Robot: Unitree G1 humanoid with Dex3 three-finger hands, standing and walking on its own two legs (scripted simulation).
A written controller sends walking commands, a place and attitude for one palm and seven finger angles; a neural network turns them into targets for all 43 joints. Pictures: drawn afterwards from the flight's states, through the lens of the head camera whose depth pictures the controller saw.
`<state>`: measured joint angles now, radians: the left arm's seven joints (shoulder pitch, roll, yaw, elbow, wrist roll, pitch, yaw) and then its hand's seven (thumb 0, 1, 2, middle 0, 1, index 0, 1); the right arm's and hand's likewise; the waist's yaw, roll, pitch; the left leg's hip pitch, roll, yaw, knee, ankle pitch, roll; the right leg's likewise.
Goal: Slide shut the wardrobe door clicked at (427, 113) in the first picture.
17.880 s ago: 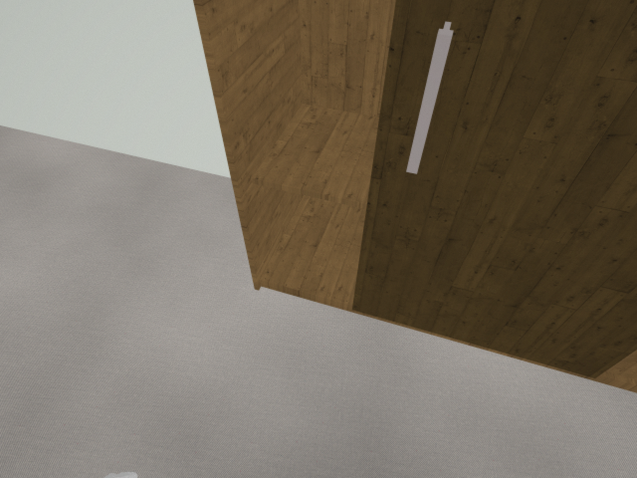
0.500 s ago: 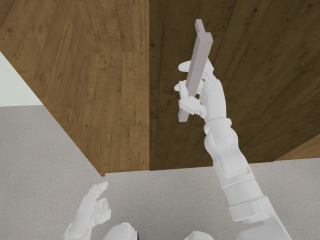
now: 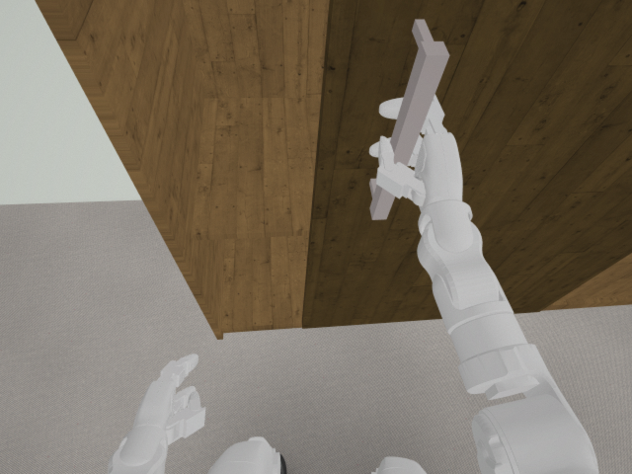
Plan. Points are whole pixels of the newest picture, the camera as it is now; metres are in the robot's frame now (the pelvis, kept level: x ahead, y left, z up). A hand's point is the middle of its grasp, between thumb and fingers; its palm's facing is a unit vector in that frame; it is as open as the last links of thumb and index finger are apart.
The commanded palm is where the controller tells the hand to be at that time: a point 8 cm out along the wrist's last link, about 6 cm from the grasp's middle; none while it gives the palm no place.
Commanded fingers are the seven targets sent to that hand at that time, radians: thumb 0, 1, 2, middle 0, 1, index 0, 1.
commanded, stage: stop walking and hold the door there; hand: right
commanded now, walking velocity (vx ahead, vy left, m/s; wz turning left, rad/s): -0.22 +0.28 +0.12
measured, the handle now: (395, 138) +0.48 -0.10 +0.13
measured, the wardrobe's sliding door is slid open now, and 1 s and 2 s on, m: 0.25 0.24 0.24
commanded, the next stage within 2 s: loosen the grip on the handle in 1.32 s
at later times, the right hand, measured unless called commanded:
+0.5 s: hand (381, 168) +0.42 -0.07 +0.13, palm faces +0.02 +0.99 -0.16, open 6.2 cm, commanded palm +0.40 -0.11 +0.13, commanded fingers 0.00 -0.90 -0.90 0.45 1.40 0.45 1.40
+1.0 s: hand (390, 170) +0.42 -0.08 +0.13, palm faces -0.17 +0.98 -0.12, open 6.1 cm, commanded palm +0.41 -0.11 +0.13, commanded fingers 0.00 -0.90 -0.90 0.45 1.40 0.45 1.40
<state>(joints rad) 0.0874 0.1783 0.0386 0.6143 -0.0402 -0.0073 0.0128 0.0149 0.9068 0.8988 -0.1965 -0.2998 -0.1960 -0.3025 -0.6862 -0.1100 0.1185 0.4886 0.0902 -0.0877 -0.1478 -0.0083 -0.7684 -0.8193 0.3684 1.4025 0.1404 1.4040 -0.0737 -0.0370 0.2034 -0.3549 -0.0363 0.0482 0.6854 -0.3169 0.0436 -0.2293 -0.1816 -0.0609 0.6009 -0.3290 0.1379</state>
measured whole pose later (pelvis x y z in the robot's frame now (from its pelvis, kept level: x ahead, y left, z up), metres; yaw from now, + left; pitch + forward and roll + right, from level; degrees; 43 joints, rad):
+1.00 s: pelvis +0.00 -0.06 +0.02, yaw +6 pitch +1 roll -1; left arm 0.21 0.19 -0.02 0.74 -0.01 -0.06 0.09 0.02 0.90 0.90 -0.20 -0.30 -0.20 -0.30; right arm -0.62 -0.13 0.04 0.67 0.07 -0.11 -0.09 -0.01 -0.70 -0.73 0.34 1.32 0.29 1.40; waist 0.02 0.00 0.02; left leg -0.33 -0.01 -0.10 0.48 -0.17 -0.01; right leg -0.15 -0.01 -0.18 0.43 -0.30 -0.02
